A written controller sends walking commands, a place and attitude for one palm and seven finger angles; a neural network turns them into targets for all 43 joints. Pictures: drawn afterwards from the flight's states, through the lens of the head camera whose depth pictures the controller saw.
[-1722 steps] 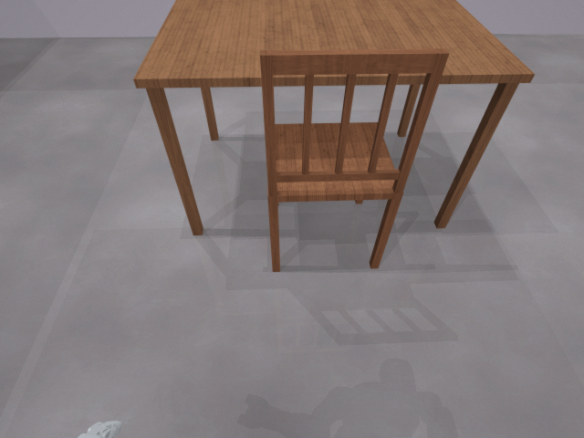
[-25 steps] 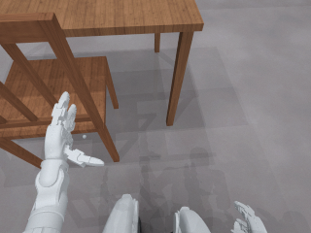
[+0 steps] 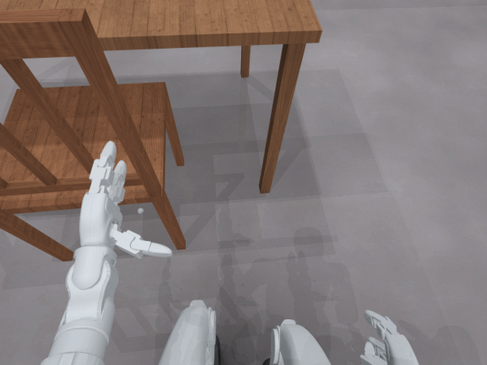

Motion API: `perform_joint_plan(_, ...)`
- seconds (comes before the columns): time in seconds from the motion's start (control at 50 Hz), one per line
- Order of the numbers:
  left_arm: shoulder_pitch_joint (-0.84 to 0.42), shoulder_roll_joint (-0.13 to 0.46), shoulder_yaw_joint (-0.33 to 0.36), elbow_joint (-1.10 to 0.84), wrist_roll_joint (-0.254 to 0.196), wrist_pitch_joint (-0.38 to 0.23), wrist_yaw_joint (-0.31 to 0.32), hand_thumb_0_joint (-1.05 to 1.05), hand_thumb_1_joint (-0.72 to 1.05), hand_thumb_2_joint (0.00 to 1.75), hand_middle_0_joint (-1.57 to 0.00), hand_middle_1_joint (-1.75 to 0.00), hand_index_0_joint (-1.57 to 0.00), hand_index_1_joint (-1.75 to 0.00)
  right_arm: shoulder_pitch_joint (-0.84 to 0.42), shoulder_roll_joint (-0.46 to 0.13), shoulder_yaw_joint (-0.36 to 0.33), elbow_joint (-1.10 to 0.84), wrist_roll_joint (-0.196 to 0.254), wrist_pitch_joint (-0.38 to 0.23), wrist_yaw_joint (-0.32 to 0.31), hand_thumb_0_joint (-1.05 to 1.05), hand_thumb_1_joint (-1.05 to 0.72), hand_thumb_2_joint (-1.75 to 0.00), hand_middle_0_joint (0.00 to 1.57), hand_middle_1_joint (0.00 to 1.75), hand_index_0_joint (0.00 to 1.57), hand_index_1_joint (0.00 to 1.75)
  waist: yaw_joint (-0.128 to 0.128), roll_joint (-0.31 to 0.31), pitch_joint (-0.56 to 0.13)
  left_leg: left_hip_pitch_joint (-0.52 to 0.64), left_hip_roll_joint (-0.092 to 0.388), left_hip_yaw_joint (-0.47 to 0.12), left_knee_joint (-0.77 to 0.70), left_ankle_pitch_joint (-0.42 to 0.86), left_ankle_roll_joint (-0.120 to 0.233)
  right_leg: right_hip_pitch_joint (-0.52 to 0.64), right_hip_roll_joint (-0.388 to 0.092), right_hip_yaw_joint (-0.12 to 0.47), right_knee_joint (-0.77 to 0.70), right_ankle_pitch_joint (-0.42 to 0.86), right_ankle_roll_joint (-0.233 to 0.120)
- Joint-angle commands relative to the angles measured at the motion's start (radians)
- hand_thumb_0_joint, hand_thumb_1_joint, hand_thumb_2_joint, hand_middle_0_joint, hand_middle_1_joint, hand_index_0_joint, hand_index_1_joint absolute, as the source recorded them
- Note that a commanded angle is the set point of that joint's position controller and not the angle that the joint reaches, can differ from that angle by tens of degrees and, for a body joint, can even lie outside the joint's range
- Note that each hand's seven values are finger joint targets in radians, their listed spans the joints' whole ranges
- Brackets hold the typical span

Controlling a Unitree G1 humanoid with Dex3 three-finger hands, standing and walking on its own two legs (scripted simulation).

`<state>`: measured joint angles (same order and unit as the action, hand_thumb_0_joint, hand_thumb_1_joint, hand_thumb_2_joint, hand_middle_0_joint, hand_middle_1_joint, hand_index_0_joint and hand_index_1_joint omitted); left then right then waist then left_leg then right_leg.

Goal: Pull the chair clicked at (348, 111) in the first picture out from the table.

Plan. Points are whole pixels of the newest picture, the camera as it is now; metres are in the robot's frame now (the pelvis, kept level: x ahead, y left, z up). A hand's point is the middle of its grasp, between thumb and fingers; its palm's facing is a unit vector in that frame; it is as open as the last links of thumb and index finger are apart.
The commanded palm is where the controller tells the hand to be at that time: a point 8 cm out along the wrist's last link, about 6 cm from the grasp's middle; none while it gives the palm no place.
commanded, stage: aim the fingers beside a spindle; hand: left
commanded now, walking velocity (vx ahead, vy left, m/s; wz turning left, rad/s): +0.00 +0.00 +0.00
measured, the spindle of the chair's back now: (3, 136) +0.47 +0.44 +0.03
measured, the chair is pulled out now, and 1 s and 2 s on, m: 0.00 0.00 0.00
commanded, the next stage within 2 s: push the fingers through the gap in 1.50 s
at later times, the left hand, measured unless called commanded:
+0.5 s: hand (132, 206) +0.35 +0.19 +0.03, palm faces +0.10 -0.99 -0.03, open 17.0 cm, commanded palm +0.32 +0.24 +0.03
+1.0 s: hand (137, 213) +0.34 +0.19 +0.02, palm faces +0.10 -1.00 -0.01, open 16.9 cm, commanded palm +0.32 +0.25 +0.03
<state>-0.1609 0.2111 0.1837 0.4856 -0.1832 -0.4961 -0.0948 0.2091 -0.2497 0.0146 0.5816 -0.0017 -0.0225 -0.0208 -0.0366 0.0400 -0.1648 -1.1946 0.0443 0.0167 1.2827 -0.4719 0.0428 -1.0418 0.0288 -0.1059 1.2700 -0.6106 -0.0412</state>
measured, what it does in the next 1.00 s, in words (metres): stands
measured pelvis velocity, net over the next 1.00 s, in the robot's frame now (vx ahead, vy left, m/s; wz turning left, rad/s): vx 0.00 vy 0.00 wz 0.00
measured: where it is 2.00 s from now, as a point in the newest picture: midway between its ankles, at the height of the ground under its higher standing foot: outside the picture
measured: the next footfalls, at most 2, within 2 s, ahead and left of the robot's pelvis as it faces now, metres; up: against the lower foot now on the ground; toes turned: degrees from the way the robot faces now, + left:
none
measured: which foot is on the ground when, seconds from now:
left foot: down 0.00-1.00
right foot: down 0.00-1.00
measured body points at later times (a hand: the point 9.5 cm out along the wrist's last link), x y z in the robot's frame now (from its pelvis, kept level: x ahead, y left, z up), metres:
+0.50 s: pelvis +0.01 +0.00 +0.00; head +0.11 +0.01 +0.44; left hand +0.34 +0.25 +0.03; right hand +0.15 -0.25 -0.11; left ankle +0.07 +0.09 -0.62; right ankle +0.00 -0.10 -0.62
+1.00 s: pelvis +0.00 +0.00 +0.00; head +0.11 +0.01 +0.44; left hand +0.33 +0.24 +0.02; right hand +0.15 -0.25 -0.11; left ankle +0.07 +0.09 -0.62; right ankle +0.00 -0.10 -0.62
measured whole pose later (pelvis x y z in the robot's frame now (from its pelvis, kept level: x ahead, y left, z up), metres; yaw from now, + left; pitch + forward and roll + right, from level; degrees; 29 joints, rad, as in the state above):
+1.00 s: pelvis +0.00 +0.00 +0.00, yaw +0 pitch +22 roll -3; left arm -0.13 0.21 0.20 0.48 -0.20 -0.47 -0.12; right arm 0.21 -0.24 0.02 0.58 0.00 -0.01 -0.02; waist -0.04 0.04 -0.17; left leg -1.18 0.05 0.02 1.28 -0.47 0.04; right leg -1.03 0.03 -0.10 1.26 -0.61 -0.04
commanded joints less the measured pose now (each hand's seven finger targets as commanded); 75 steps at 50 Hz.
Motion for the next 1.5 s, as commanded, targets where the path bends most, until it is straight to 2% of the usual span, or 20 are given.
perform_joint_plan(0.0,-0.259,0.185,0.072,-0.247,0.003,-0.089,0.035,0.00,-0.50,0.30,-0.06,-0.08,-0.06,-0.08,0.029,-0.140,-0.060,-0.109,-0.004,-0.044,-0.005,0.00,-0.90,-0.90,0.20,0.30,0.20,0.30,-0.009,0.064,-0.405,0.483,-0.013,-0.102,-0.178,0.193,-0.023,0.031,0.018,0.064,-0.193,0.227,0.014)
perform_joint_plan(0.08,-0.203,0.172,0.079,-0.128,-0.001,-0.036,0.024,0.00,-0.50,0.30,-0.06,-0.08,-0.06,-0.08,0.030,-0.138,-0.056,-0.109,0.002,-0.027,-0.005,0.00,-0.90,-0.90,0.20,0.30,0.20,0.30,-0.013,0.005,-0.347,0.397,-0.020,-0.080,-0.174,0.178,-0.017,0.072,0.017,0.072,-0.208,0.247,0.021)
perform_joint_plan(0.14,-0.140,0.179,0.103,-0.091,-0.023,-0.012,-0.002,0.00,-0.50,0.30,-0.06,-0.08,-0.06,-0.08,0.035,-0.141,-0.057,-0.127,0.007,-0.019,-0.005,0.00,-0.90,-0.90,0.20,0.30,0.20,0.30,0.000,-0.047,-0.352,0.349,-0.025,-0.064,-0.164,0.189,-0.010,0.130,0.019,0.086,-0.214,0.284,0.023)
perform_joint_plan(0.3,-0.225,0.209,0.104,-0.283,-0.034,-0.101,-0.020,0.00,-0.50,0.30,-0.06,-0.08,-0.06,-0.08,0.036,-0.136,-0.065,-0.112,0.002,-0.035,-0.008,0.00,-0.90,-0.90,0.20,0.30,0.20,0.30,-0.010,0.062,-0.422,0.454,-0.014,-0.071,-0.152,0.273,-0.015,0.105,0.020,0.083,-0.194,0.333,0.020)
perform_joint_plan(0.32,-0.215,0.178,0.071,-0.295,-0.032,-0.103,-0.021,0.00,-0.50,0.30,-0.06,-0.08,-0.06,-0.08,0.035,-0.132,-0.063,-0.112,0.001,-0.039,-0.006,0.00,-0.90,-0.90,0.20,0.30,0.20,0.30,-0.016,0.071,-0.423,0.472,-0.015,-0.073,-0.155,0.278,-0.015,0.100,0.019,0.081,-0.196,0.330,0.020)
perform_joint_plan(0.44,-0.141,0.166,0.076,-0.163,-0.035,-0.051,-0.037,0.00,-0.50,0.30,-0.06,-0.08,-0.06,-0.08,0.036,-0.143,-0.065,-0.097,0.005,-0.038,-0.010,0.00,-0.90,-0.90,0.20,0.30,0.20,0.30,-0.020,0.002,-0.340,0.396,-0.018,-0.078,-0.156,0.219,-0.012,0.080,0.019,0.076,-0.205,0.293,0.021)
perform_joint_plan(0.5,-0.132,0.151,0.066,-0.175,-0.039,-0.036,-0.043,0.00,-0.50,0.30,-0.06,-0.08,-0.06,-0.08,0.027,-0.141,-0.064,-0.114,0.007,-0.033,-0.007,0.00,-0.90,-0.90,0.20,0.30,0.20,0.30,-0.008,0.013,-0.352,0.400,-0.023,-0.072,-0.160,0.225,-0.013,0.093,0.015,0.075,-0.203,0.305,0.021)
perform_joint_plan(0.56,-0.151,0.194,0.115,-0.209,-0.043,-0.053,-0.028,0.00,-0.50,0.30,-0.06,-0.08,-0.06,-0.08,0.023,-0.139,-0.065,-0.120,0.005,-0.033,-0.008,0.00,-0.90,-0.90,0.20,0.30,0.20,0.30,0.001,-0.002,-0.384,0.397,-0.022,-0.071,-0.154,0.221,-0.011,0.108,0.018,0.081,-0.199,0.298,0.022)
perform_joint_plan(0.64,-0.187,0.223,0.125,-0.291,-0.035,-0.087,-0.007,0.00,-0.50,0.30,-0.06,-0.08,-0.06,-0.08,0.022,-0.136,-0.064,-0.118,0.000,-0.039,-0.010,0.00,-0.90,-0.90,0.20,0.30,0.20,0.30,-0.001,0.053,-0.415,0.455,-0.014,-0.080,-0.158,0.264,-0.016,0.092,0.023,0.076,-0.189,0.311,0.017)
perform_joint_plan(0.76,-0.173,0.126,0.025,-0.198,-0.024,-0.052,-0.028,0.00,-0.50,0.30,-0.06,-0.08,-0.06,-0.08,0.025,-0.140,-0.060,-0.108,0.003,-0.040,-0.007,0.00,-0.90,-0.90,0.20,0.30,0.20,0.30,-0.030,0.032,-0.347,0.443,-0.014,-0.092,-0.170,0.198,-0.018,0.037,0.021,0.062,-0.206,0.250,0.020)
perform_joint_plan(0.82,-0.139,0.137,0.045,-0.141,-0.034,-0.027,-0.040,0.00,-0.50,0.30,-0.06,-0.08,-0.06,-0.08,0.024,-0.146,-0.061,-0.113,0.009,-0.036,-0.010,0.00,-0.90,-0.90,0.20,0.30,0.20,0.30,-0.017,-0.020,-0.324,0.383,-0.021,-0.083,-0.168,0.154,-0.014,0.067,0.019,0.070,-0.219,0.227,0.020)
perform_joint_plan(0.88,-0.160,0.142,0.051,-0.189,-0.035,-0.036,-0.033,0.00,-0.50,0.30,-0.06,-0.08,-0.06,-0.08,0.020,-0.142,-0.061,-0.124,0.007,-0.034,-0.007,0.00,-0.90,-0.90,0.20,0.30,0.20,0.30,-0.008,0.007,-0.364,0.408,-0.022,-0.085,-0.165,0.188,-0.015,0.069,0.017,0.068,-0.203,0.251,0.018)
perform_joint_plan(0.96,-0.176,0.210,0.115,-0.289,-0.027,-0.080,0.010,0.00,-0.50,0.30,-0.06,-0.08,-0.06,-0.08,0.014,-0.132,-0.061,-0.131,0.000,-0.035,-0.006,0.00,-0.90,-0.90,0.20,0.30,0.20,0.30,0.014,0.050,-0.415,0.448,-0.020,-0.082,-0.173,0.215,-0.018,0.091,0.021,0.075,-0.197,0.257,0.016)
perform_joint_plan(1.06,-0.179,0.190,0.087,-0.258,-0.009,-0.083,0.022,0.00,-0.50,0.30,-0.06,-0.08,-0.06,-0.08,0.018,-0.130,-0.057,-0.117,-0.003,-0.033,-0.005,0.00,-0.90,-0.90,0.20,0.30,0.20,0.30,-0.009,0.059,-0.369,0.437,-0.016,-0.085,-0.175,0.205,-0.019,0.068,0.023,0.071,-0.200,0.251,0.017)
perform_joint_plan(1.14,-0.176,0.126,0.031,-0.125,-0.027,-0.040,-0.028,0.00,-0.50,0.30,-0.06,-0.08,-0.06,-0.08,0.024,-0.143,-0.056,-0.108,0.006,-0.032,-0.011,0.00,-0.90,-0.90,0.20,0.30,0.20,0.30,-0.040,-0.032,-0.292,0.356,-0.021,-0.084,-0.165,0.124,-0.010,0.053,0.022,0.075,-0.225,0.204,0.022)
perform_joint_plan(1.22,-0.210,0.148,0.049,-0.156,-0.039,-0.041,-0.051,0.00,-0.50,0.30,-0.06,-0.08,-0.06,-0.08,0.025,-0.149,-0.062,-0.110,0.010,-0.036,-0.014,0.00,-0.90,-0.90,0.20,0.30,0.20,0.30,-0.018,0.016,-0.347,0.391,-0.022,-0.085,-0.160,0.147,-0.015,0.051,0.016,0.073,-0.211,0.215,0.017)
perform_joint_plan(1.3,-0.240,0.177,0.062,-0.293,-0.027,-0.081,-0.006,0.00,-0.50,0.30,-0.06,-0.08,-0.06,-0.08,0.023,-0.139,-0.063,-0.118,0.000,-0.043,-0.008,0.00,-0.90,-0.90,0.20,0.30,0.20,0.30,-0.001,0.099,-0.440,0.509,-0.014,-0.099,-0.170,0.242,-0.023,0.041,0.018,0.064,-0.190,0.261,0.011)
perform_joint_plan(1.34,-0.205,0.226,0.113,-0.310,-0.022,-0.086,0.023,0.00,-0.50,0.30,-0.06,-0.08,-0.06,-0.08,0.026,-0.141,-0.065,-0.117,-0.004,-0.043,-0.007,0.00,-0.90,-0.90,0.20,0.30,0.20,0.30,0.007,0.073,-0.450,0.511,-0.010,-0.103,-0.171,0.273,-0.022,0.059,0.023,0.062,-0.186,0.283,0.012)
perform_joint_plan(1.42,-0.165,0.201,0.113,-0.198,-0.011,-0.059,0.033,0.00,-0.50,0.30,-0.06,-0.08,-0.06,-0.08,0.023,-0.129,-0.057,-0.111,-0.001,-0.024,-0.005,0.00,-0.90,-0.90,0.20,0.30,0.20,0.30,-0.011,-0.011,-0.356,0.388,-0.020,-0.075,-0.166,0.210,-0.014,0.104,0.022,0.076,-0.204,0.280,0.025)
perform_joint_plan(1.48,-0.181,0.171,0.083,-0.112,-0.013,-0.034,0.000,0.00,-0.50,0.30,-0.06,-0.08,-0.06,-0.08,0.024,-0.136,-0.053,-0.113,0.004,-0.017,-0.008,0.00,-0.90,-0.90,0.20,0.30,0.20,0.30,-0.022,0.004,-0.292,0.343,-0.025,-0.071,-0.165,0.154,-0.015,0.073,0.020,0.077,-0.211,0.238,0.022)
